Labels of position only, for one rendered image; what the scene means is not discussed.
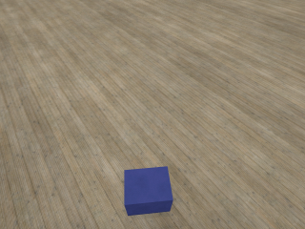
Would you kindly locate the carton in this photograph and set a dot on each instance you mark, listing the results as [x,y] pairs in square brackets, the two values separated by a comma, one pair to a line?
[147,191]

